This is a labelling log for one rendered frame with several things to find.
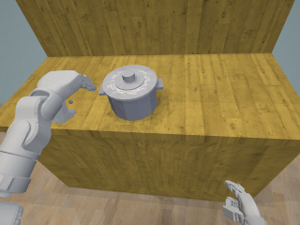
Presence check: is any left robot forearm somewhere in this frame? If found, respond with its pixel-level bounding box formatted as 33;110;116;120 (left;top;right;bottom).
0;87;63;198

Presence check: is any right robot hand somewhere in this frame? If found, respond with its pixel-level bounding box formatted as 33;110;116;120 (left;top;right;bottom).
223;180;261;225

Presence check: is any knob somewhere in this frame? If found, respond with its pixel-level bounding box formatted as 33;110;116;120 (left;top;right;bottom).
122;69;135;82

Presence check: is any table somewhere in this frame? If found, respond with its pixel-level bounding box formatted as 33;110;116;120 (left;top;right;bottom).
0;0;300;203

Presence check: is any right robot forearm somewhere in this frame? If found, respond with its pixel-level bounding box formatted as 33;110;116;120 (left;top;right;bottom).
244;215;268;225

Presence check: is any lid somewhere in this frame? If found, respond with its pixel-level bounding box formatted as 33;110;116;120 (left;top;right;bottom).
102;65;158;101

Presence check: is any left robot hand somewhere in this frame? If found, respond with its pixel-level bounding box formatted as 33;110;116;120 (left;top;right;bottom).
37;70;97;123

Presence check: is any pot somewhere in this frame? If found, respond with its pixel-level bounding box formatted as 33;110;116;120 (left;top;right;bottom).
98;78;163;121

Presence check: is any left robot upper arm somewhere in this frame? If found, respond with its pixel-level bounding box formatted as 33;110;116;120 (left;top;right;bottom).
0;201;23;225

